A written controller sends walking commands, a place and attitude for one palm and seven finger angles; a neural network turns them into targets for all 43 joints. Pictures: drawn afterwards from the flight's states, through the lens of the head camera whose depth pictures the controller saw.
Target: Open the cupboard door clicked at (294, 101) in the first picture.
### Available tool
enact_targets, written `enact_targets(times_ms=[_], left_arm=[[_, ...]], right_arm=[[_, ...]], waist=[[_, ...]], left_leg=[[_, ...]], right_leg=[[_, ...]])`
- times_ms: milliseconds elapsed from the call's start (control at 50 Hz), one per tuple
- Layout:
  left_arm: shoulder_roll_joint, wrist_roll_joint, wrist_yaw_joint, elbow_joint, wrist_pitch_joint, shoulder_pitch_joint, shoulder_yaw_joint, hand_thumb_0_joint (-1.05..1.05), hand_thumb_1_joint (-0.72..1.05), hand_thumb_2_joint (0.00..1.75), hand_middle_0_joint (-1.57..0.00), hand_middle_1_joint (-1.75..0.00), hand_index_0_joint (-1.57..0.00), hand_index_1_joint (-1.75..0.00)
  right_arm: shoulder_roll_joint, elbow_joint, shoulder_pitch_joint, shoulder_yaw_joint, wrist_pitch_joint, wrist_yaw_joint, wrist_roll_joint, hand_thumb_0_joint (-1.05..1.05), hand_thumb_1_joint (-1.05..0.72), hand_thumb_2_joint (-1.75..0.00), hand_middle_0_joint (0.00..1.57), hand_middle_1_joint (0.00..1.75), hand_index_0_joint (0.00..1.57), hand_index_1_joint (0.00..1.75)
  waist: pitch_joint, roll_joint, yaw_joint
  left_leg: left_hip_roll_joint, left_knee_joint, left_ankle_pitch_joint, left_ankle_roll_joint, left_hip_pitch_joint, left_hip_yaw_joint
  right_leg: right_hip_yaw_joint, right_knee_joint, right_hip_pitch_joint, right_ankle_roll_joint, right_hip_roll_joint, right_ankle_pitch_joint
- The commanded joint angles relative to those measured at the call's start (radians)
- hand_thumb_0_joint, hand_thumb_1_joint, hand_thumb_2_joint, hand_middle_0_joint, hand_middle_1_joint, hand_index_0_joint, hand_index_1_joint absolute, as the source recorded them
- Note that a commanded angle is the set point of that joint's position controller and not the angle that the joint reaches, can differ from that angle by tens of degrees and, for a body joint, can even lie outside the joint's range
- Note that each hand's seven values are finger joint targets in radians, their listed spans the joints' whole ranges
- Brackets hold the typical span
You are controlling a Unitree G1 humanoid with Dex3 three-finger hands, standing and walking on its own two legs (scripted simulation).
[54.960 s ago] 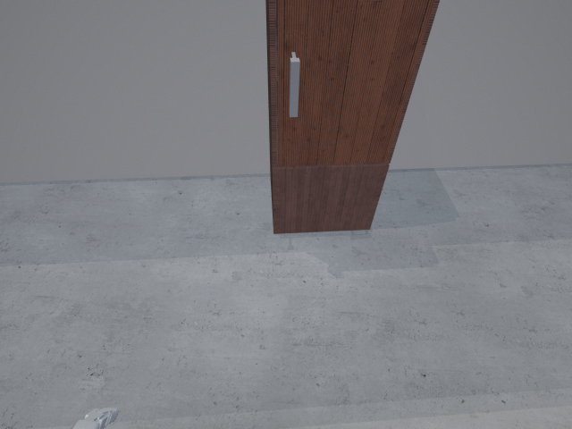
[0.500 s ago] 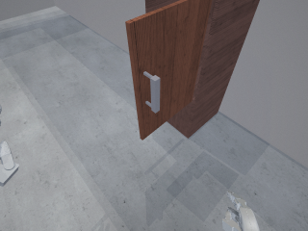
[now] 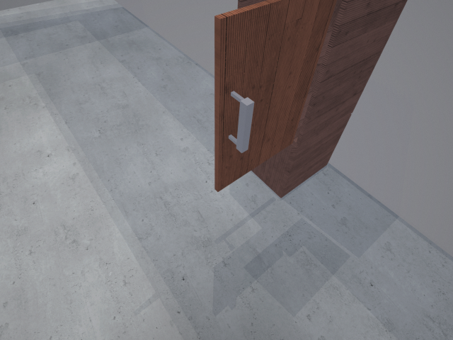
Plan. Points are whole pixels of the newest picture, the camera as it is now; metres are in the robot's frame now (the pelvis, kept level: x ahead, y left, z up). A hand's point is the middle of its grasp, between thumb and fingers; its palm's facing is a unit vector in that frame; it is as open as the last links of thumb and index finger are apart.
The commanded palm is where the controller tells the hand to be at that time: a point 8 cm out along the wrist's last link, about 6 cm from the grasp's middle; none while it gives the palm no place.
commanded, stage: let the arm hang, fingers relaxed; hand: left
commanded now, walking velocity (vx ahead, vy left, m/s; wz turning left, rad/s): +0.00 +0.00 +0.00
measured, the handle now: (238, 122) +0.64 +0.01 -0.02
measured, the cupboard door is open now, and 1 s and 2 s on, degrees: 91 91 91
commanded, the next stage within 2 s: look to check the result in 0.66 s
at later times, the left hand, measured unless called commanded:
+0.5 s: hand out of the picture +0.05 +0.21 -0.16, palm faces +0.01 -0.97 -0.26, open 7.4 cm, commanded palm none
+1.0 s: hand out of the picture +0.09 +0.22 -0.15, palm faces +0.00 -0.95 -0.30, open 7.4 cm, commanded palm none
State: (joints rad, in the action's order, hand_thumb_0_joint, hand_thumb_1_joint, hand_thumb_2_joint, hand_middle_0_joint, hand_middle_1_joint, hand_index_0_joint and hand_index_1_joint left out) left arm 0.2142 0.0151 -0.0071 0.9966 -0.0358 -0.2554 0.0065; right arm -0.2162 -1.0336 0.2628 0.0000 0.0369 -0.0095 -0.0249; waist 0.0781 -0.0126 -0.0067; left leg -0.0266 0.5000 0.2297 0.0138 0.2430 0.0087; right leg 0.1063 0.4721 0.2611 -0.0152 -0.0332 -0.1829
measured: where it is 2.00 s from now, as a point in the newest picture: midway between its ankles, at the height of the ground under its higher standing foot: outside the picture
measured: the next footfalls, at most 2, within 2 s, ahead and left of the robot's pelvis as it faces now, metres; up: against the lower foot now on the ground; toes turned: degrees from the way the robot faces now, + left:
none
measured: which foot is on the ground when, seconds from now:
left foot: down 0.00-1.00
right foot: down 0.00-1.00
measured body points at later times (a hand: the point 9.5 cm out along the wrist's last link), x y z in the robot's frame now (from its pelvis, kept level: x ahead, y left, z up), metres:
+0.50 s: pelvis +0.01 +0.01 +0.00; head +0.02 -0.01 +0.45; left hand +0.05 +0.26 -0.14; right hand +0.01 -0.23 -0.16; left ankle +0.03 +0.13 -0.74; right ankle +0.05 -0.11 -0.74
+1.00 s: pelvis +0.04 +0.00 +0.01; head +0.06 -0.02 +0.46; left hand +0.09 +0.27 -0.13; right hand +0.09 -0.27 -0.15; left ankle +0.03 +0.13 -0.74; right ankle +0.05 -0.11 -0.74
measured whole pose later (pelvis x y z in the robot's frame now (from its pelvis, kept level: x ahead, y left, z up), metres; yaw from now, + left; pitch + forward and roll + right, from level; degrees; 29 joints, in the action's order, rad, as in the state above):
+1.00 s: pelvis +0.04 +0.00 +0.01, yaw +0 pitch -1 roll +0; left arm 0.25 0.01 -0.01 1.14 0.01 -0.14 0.02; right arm -0.27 -1.13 0.14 0.01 0.00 -0.02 -0.02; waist 0.07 0.03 0.00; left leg -0.02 0.35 0.21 0.02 0.13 0.02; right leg 0.10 0.37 0.17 -0.01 -0.03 -0.18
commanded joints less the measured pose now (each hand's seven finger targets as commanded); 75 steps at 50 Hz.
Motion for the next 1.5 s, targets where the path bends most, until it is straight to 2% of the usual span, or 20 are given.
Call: enact_targets(times_ms=[0, 20, 100, 180, 280, 320, 380, 460, 500, 600, 660, 700, 720, 900, 920, 1200, 1400, 1480], left_arm=[[0.154, 0.001, -0.009, -0.007, 0.038, 0.026, 0.041, 0.0, 0.9, 0.9, -0.2, -0.3, -0.2, -0.3], [0.157, 0.001, -0.009, 0.007, 0.039, 0.024, 0.043, 0.0, 0.9, 0.9, -0.2, -0.3, -0.2, -0.3], [0.15, 0.002, -0.01, 0.047, 0.035, 0.024, 0.046, 0.0, 0.9, 0.9, -0.2, -0.3, -0.2, -0.3], [0.151, 0.002, -0.011, 0.067, 0.036, 0.025, 0.051, 0.0, 0.9, 0.9, -0.2, -0.3, -0.2, -0.3], [0.152, 0.001, -0.013, 0.084, 0.042, 0.027, 0.052, 0.0, 0.9, 0.9, -0.2, -0.3, -0.2, -0.3], [0.154, 0.0, -0.014, 0.086, 0.045, 0.029, 0.052, 0.0, 0.9, 0.9, -0.2, -0.3, -0.2, -0.3], [0.147, 0.0, -0.015, 0.092, 0.048, 0.037, 0.049, 0.0, 0.9, 0.9, -0.2, -0.3, -0.2, -0.3], [0.149, 0.0, -0.016, 0.097, 0.049, 0.054, 0.047, 0.0, 0.9, 0.9, -0.2, -0.3, -0.2, -0.3], [0.151, 0.0, -0.015, 0.097, 0.049, 0.061, 0.048, 0.0, 0.9, 0.9, -0.2, -0.3, -0.2, -0.3], [0.163, -0.001, -0.014, 0.097, 0.056, 0.079, 0.048, 0.0, 0.9, 0.9, -0.2, -0.3, -0.2, -0.3], [0.171, -0.001, -0.014, 0.095, 0.06, 0.091, 0.049, 0.0, 0.9, 0.9, -0.2, -0.3, -0.2, -0.3], [0.18, -0.002, -0.013, 0.095, 0.061, 0.098, 0.049, 0.0, 0.9, 0.9, -0.2, -0.3, -0.2, -0.3], [0.184, -0.001, -0.013, 0.093, 0.064, 0.096, 0.05, 0.0, 0.9, 0.9, -0.2, -0.3, -0.2, -0.3], [0.211, -0.004, -0.013, 0.097, 0.069, 0.12, 0.047, 0.0, 0.9, 0.9, -0.2, -0.3, -0.2, -0.3], [0.213, -0.004, -0.013, 0.095, 0.07, 0.119, 0.048, 0.0, 0.9, 0.9, -0.2, -0.3, -0.2, -0.3], [0.243, -0.006, -0.013, 0.095, 0.072, 0.149, 0.044, 0.0, 0.9, 0.9, -0.2, -0.3, -0.2, -0.3], [0.244, -0.007, -0.013, 0.092, 0.074, 0.154, 0.044, 0.0, 0.9, 0.9, -0.2, -0.3, -0.2, -0.3], [0.242, -0.006, -0.014, 0.091, 0.073, 0.154, 0.043, 0.0, 0.9, 0.9, -0.2, -0.3, -0.2, -0.3]], right_arm=[[-0.122, 0.036, 0.015, 0.032, -0.023, -0.006, -0.004, 0.0, -0.9, -0.9, 0.2, 0.3, 0.2, 0.3], [-0.124, 0.029, 0.029, 0.035, -0.023, -0.006, -0.002, 0.0, -0.9, -0.9, 0.2, 0.3, 0.2, 0.3], [-0.114, -0.008, 0.066, 0.038, -0.024, -0.008, -0.005, 0.0, -0.9, -0.9, 0.2, 0.3, 0.2, 0.3], [-0.108, -0.029, 0.076, 0.039, -0.028, -0.009, -0.006, 0.0, -0.9, -0.9, 0.2, 0.3, 0.2, 0.3], [-0.11, -0.041, 0.064, 0.038, -0.038, -0.01, -0.004, 0.0, -0.9, -0.9, 0.2, 0.3, 0.2, 0.3], [-0.116, -0.043, 0.059, 0.038, -0.043, -0.011, -0.001, 0.0, -0.9, -0.9, 0.2, 0.3, 0.2, 0.3], [-0.113, -0.05, 0.037, 0.036, -0.048, -0.012, -0.001, 0.0, -0.9, -0.9, 0.2, 0.3, 0.2, 0.3], [-0.115, -0.057, 0.02, 0.032, -0.049, -0.012, 0.001, 0.0, -0.9, -0.9, 0.2, 0.3, 0.2, 0.3], [-0.122, -0.057, 0.01, 0.032, -0.05, -0.012, 0.0, 0.0, -0.9, -0.9, 0.2, 0.3, 0.2, 0.3], [-0.134, -0.057, -0.017, 0.032, -0.053, -0.013, 0.001, 0.0, -0.9, -0.9, 0.2, 0.3, 0.2, 0.3], [-0.144, -0.055, -0.03, 0.034, -0.052, -0.013, 0.001, 0.0, -0.9, -0.9, 0.2, 0.3, 0.2, 0.3], [-0.154, -0.057, -0.046, 0.034, -0.052, -0.013, 0.002, 0.0, -0.9, -0.9, 0.2, 0.3, 0.2, 0.3], [-0.162, -0.052, -0.05, 0.035, -0.052, -0.013, 0.003, 0.0, -0.9, -0.9, 0.2, 0.3, 0.2, 0.3], [-0.193, -0.056, -0.092, 0.035, -0.052, -0.014, 0.004, 0.0, -0.9, -0.9, 0.2, 0.3, 0.2, 0.3], [-0.196, -0.052, -0.096, 0.036, -0.051, -0.015, 0.005, 0.0, -0.9, -0.9, 0.2, 0.3, 0.2, 0.3], [-0.225, -0.056, -0.128, 0.031, -0.053, -0.013, 0.004, 0.0, -0.9, -0.9, 0.2, 0.3, 0.2, 0.3], [-0.232, -0.057, -0.129, 0.029, -0.057, -0.015, 0.005, 0.0, -0.9, -0.9, 0.2, 0.3, 0.2, 0.3], [-0.229, -0.058, -0.124, 0.028, -0.056, -0.015, 0.006, 0.0, -0.9, -0.9, 0.2, 0.3, 0.2, 0.3]], waist=[[-0.019, 0.074, 0.014], [-0.012, 0.032, 0.012], [-0.001, -0.016, 0.016], [-0.006, -0.015, 0.012], [-0.022, -0.006, 0.007], [-0.026, 0.021, 0.004], [-0.026, 0.028, 0.002], [-0.018, 0.043, 0.005], [-0.02, 0.039, 0.005], [-0.056, 0.033, 0.007], [-0.058, 0.017, 0.011], [-0.055, 0.026, 0.011], [-0.067, 0.011, 0.01], [-0.105, 0.013, 0.013], [-0.098, -0.004, 0.012], [-0.108, 0.013, 0.012], [-0.125, 0.019, 0.011], [-0.117, 0.014, 0.012]], left_leg=[[-0.052, -0.163, 0.167, -0.036, 0.078, -0.071], [-0.054, -0.162, 0.163, -0.039, 0.072, -0.07], [-0.054, -0.167, 0.18, -0.047, 0.066, -0.072], [-0.055, -0.178, 0.173, -0.052, 0.072, -0.077], [-0.063, -0.189, 0.116, -0.051, 0.06, -0.077], [-0.069, -0.197, 0.086, -0.05, 0.056, -0.082], [-0.076, -0.207, 0.032, -0.048, 0.045, -0.085], [-0.078, -0.215, 0.007, -0.04, 0.034, -0.082], [-0.079, -0.222, 0.013, -0.038, 0.03, -0.082], [-0.076, -0.203, -0.07, -0.035, -0.018, -0.067], [-0.075, -0.199, -0.086, -0.032, -0.035, -0.063], [-0.075, -0.198, -0.096, -0.031, -0.044, -0.062], [-0.076, -0.193, -0.105, -0.032, -0.055, -0.062], [-0.086, -0.196, -0.167, -0.029, -0.102, -0.057], [-0.085, -0.194, -0.163, -0.029, -0.102, -0.056], [-0.091, -0.214, -0.207, -0.024, -0.128, -0.056], [-0.097, -0.218, -0.26, -0.022, -0.147, -0.051], [-0.096, -0.226, -0.248, -0.022, -0.145, -0.049]], right_leg=[[-0.137, -0.166, -0.033, -0.032, -0.082, -0.234], [-0.133, -0.173, -0.024, -0.032, -0.082, -0.247], [-0.131, -0.176, 0.003, -0.029, -0.082, -0.283], [-0.132, -0.162, -0.003, -0.03, -0.081, -0.271], [-0.125, -0.142, -0.036, -0.03, -0.083, -0.191], [-0.119, -0.13, -0.052, -0.029, -0.08, -0.147], [-0.118, -0.121, -0.072, -0.027, -0.084, -0.079], [-0.117, -0.124, -0.08, -0.022, -0.085, -0.057], [-0.117, -0.129, -0.086, -0.021, -0.085, -0.058], [-0.118, -0.141, -0.107, -0.021, -0.095, -0.006], [-0.123, -0.153, -0.106, -0.024, -0.098, 0.0], [-0.123, -0.161, -0.106, -0.024, -0.1, 0.01], [-0.12, -0.162, -0.11, -0.025, -0.098, 0.02], [-0.12, -0.162, -0.15, -0.026, -0.105, 0.134], [-0.117, -0.167, -0.145, -0.026, -0.101, 0.131], [-0.119, -0.176, -0.183, -0.026, -0.107, 0.202], [-0.115, -0.171, -0.208, -0.026, -0.107, 0.267], [-0.114, -0.175, -0.208, -0.025, -0.107, 0.251]])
